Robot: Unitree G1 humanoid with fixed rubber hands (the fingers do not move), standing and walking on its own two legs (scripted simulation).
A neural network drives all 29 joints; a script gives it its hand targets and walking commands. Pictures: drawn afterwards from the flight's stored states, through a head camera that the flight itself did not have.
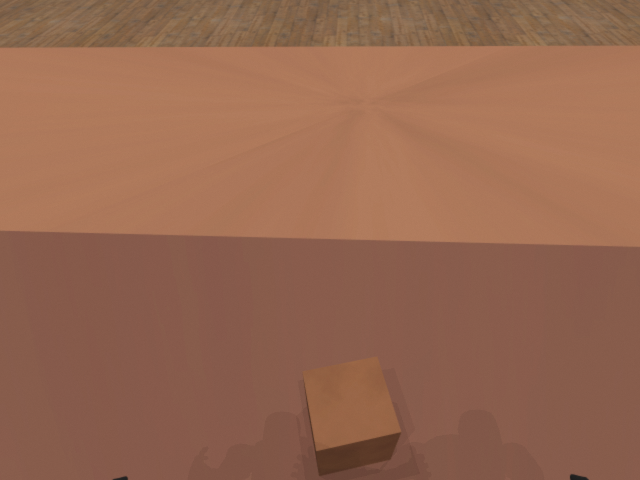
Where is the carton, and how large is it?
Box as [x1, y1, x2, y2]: [302, 357, 400, 475]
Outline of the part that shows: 377,357 302,371 319,475 389,459 399,436 400,429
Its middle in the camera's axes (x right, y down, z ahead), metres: +0.08 +0.49 +1.09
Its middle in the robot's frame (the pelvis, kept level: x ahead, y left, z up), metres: +0.43 -0.02 -0.66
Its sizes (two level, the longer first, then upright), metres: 0.210 0.200 0.250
